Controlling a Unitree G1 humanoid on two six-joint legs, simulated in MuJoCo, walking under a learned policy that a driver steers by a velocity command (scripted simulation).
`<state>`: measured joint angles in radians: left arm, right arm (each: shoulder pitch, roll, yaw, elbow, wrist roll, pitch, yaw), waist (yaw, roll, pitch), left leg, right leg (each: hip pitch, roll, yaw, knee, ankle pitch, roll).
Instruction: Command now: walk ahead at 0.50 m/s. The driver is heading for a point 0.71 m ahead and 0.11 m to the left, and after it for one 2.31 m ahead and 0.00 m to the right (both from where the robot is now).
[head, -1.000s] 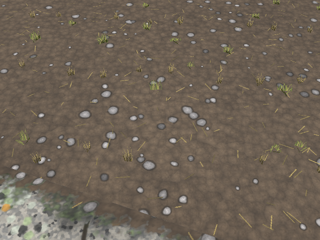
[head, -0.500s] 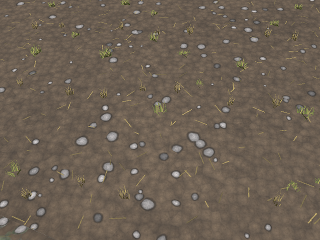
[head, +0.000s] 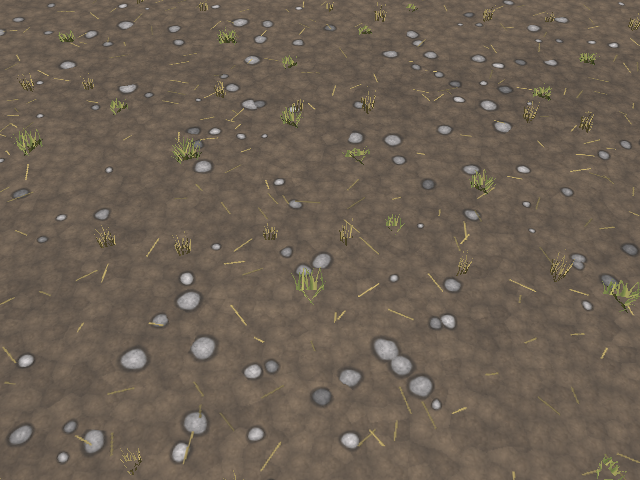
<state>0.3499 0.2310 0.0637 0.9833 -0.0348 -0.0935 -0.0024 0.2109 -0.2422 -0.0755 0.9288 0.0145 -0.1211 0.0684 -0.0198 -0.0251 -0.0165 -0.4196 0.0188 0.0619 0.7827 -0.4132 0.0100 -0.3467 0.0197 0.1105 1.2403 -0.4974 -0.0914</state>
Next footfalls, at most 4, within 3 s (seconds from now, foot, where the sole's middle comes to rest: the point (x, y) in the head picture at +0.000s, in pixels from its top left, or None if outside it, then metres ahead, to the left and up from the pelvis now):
0.44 right None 0.41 -0.14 -0.93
0.96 left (275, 439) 0.68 0.11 -0.93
1.50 right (315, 315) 1.04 0.01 -0.93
1.96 left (243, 250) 1.29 0.23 -0.93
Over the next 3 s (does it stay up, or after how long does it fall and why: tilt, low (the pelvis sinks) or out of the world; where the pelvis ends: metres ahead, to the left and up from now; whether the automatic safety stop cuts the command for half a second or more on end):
stays up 1.63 0.00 -0.17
